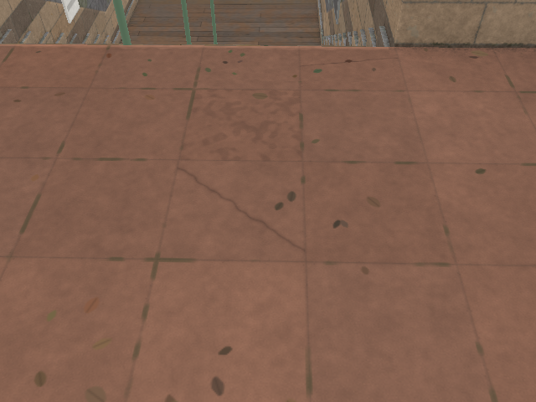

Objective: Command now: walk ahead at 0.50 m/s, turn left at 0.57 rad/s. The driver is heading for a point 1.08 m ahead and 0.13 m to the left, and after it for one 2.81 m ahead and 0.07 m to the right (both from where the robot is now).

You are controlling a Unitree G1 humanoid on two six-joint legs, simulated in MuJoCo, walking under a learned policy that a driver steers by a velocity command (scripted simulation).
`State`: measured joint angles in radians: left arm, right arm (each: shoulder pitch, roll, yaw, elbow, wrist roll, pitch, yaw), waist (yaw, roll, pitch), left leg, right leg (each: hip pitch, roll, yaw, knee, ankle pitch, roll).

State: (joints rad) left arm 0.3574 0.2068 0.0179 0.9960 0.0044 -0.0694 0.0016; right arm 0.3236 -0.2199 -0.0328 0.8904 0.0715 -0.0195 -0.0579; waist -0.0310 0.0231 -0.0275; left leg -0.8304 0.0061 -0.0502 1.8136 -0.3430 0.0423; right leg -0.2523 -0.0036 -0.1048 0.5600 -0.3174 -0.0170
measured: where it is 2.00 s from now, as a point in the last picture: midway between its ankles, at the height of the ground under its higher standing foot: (198, 250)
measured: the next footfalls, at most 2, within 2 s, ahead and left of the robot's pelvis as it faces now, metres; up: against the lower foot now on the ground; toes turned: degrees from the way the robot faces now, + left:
left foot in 0.28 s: +0.32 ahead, +0.14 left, +0.00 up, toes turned +11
right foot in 0.76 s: +0.64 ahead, +0.06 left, +0.00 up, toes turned +26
